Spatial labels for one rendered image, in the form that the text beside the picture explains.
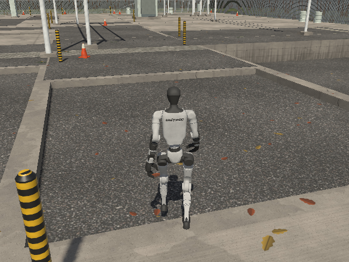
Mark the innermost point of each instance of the humanoid robot torso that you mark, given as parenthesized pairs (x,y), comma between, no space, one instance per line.
(174,132)

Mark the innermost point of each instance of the left robot upper arm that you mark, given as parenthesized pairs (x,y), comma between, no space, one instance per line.
(156,125)

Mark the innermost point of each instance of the robot right shin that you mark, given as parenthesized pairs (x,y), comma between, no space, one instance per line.
(187,202)

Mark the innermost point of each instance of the robot right forearm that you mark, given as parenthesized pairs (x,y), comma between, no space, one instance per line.
(196,141)

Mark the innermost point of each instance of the robot left hand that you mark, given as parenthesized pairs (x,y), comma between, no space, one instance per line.
(148,169)

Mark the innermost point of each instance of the robot left forearm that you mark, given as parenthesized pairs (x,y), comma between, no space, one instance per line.
(152,150)

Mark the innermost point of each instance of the robot right hand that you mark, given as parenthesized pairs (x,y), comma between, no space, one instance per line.
(192,145)

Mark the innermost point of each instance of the right robot upper arm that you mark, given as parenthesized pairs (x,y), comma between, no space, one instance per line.
(193,123)

